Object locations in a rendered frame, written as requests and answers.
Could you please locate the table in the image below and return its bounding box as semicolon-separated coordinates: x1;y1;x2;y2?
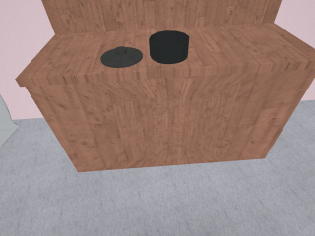
15;0;315;172

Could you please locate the pot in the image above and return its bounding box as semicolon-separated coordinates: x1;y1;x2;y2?
149;30;190;64

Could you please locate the lid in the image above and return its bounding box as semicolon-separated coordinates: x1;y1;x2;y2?
100;47;143;68

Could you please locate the knob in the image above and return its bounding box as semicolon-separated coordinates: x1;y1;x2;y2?
114;46;127;56

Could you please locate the robot left hand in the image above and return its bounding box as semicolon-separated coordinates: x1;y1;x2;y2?
0;94;19;147

